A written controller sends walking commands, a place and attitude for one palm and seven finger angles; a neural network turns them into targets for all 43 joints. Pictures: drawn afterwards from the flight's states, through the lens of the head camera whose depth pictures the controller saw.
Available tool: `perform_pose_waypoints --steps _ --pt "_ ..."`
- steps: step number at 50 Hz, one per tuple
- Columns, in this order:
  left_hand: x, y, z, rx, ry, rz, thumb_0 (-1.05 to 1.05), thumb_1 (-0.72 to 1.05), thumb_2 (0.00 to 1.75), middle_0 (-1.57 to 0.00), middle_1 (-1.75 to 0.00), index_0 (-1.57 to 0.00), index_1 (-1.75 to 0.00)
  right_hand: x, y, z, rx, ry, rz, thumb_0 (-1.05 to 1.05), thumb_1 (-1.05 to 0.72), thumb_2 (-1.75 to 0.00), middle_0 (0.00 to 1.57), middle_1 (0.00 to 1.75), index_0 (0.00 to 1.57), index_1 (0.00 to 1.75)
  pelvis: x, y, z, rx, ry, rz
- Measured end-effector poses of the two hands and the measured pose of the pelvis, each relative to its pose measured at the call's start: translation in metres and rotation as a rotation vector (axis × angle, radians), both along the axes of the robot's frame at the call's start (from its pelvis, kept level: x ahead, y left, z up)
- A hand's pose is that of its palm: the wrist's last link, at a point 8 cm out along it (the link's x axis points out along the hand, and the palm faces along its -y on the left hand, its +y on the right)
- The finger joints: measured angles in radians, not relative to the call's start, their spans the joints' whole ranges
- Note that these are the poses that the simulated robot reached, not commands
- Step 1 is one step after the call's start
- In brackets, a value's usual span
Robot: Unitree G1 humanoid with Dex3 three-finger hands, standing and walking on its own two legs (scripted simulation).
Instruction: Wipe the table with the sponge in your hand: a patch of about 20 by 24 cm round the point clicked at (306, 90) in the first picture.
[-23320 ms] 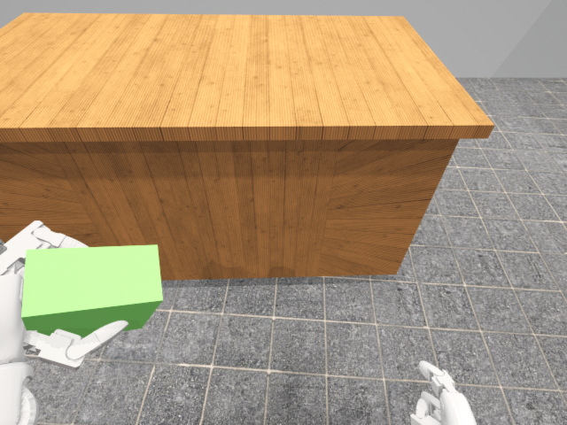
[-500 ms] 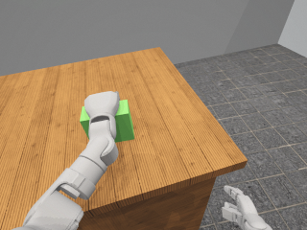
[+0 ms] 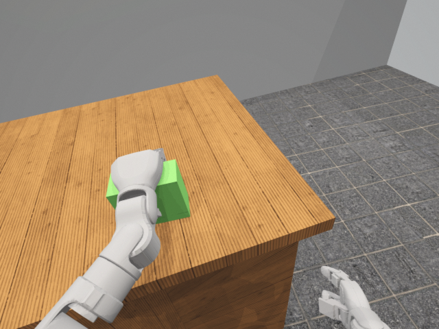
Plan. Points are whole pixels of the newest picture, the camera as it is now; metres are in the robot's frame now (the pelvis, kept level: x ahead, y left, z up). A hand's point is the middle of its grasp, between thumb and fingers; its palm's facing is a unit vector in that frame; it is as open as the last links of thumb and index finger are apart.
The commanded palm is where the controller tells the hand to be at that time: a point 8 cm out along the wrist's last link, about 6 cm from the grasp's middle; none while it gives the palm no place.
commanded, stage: wipe back along the third lane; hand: left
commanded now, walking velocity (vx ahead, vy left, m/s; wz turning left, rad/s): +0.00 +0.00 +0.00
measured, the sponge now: (154, 201) +0.34 +0.18 +0.08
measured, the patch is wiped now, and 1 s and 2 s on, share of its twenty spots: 1.00 1.00 1.00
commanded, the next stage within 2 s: slide back across to the middle lane in 0.36 s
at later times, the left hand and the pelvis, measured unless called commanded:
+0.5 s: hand (151, 207) +0.29 +0.15 +0.13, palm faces +0.17 -0.13 -0.98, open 10.1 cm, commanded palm +0.24 +0.15 +0.15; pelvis -0.01 +0.00 +0.00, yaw +0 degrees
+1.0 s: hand (121, 215) +0.26 +0.20 +0.14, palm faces +0.17 -0.19 -0.97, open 10.1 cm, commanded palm +0.22 +0.21 +0.19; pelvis -0.02 -0.01 +0.00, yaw -1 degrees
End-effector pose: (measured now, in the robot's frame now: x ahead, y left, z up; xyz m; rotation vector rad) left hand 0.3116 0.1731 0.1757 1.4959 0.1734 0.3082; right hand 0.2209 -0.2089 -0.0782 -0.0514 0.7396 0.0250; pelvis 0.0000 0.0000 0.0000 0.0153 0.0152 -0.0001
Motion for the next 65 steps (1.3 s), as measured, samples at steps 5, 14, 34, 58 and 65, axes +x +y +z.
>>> perform_pose_waypoints --steps 5,14,34,58,65 --pt "-0.01 -0.005 0.0 -0.002 -0.01 -0.014 0.01 -0.48 1.03 -0.69 -1.34 -0.72 -1.35 -0.002 -0.004 0.003 0.002 -0.021 -0.005 0.01 -0.91 -0.9 0.2 0.3 0.2 0.29 -0.004 -0.002 0.0 0.001 -0.011 -0.001" --pt "-0.026 -0.009 0.0 -0.024 -0.037 -0.032 0.01 -0.48 1.03 -0.68 -1.34 -0.71 -1.35 -0.001 -0.001 0.008 0.018 -0.051 0.005 0.01 -0.91 -0.9 0.2 0.3 0.2 0.29 -0.007 -0.004 0.0 0.001 -0.025 -0.004" --pt "-0.063 -0.008 0.004 -0.151 -0.11 -0.086 0.01 -0.48 1.03 -0.68 -1.35 -0.71 -1.35 0.0 0.003 0.013 0.014 -0.068 0.013 0.01 -0.91 -0.9 0.2 0.3 0.19 0.29 -0.01 -0.006 -0.001 0.0 -0.051 -0.018" --pt "-0.088 0.057 0.007 -0.068 0.001 0.088 -0.02 -0.49 1.03 -0.69 -1.34 -0.72 -1.35 -0.016 -0.018 0.009 -0.077 -0.1 -0.018 0.01 -0.91 -0.9 0.2 0.3 0.2 0.29 -0.023 -0.015 0.001 -0.002 -0.07 -0.005" --pt "-0.086 0.062 0.002 -0.023 0.066 0.066 -0.02 -0.49 1.03 -0.7 -1.34 -0.72 -1.34 -0.018 -0.013 0.006 -0.078 -0.112 -0.006 0.01 -0.91 -0.9 0.2 0.3 0.2 0.29 -0.026 -0.014 0.001 -0.003 -0.067 0.007"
